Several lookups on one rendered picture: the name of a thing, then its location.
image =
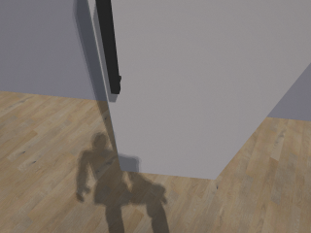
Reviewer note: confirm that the handle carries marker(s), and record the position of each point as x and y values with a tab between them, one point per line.
106	23

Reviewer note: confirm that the fridge door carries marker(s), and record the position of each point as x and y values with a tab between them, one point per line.
198	77

